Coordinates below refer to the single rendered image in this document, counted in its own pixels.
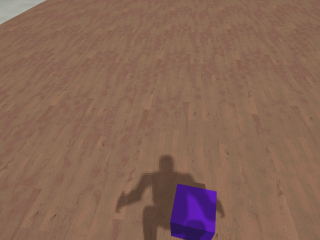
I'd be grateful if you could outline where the carton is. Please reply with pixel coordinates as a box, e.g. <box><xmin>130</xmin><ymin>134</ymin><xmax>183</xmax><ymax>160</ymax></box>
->
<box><xmin>170</xmin><ymin>184</ymin><xmax>217</xmax><ymax>240</ymax></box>

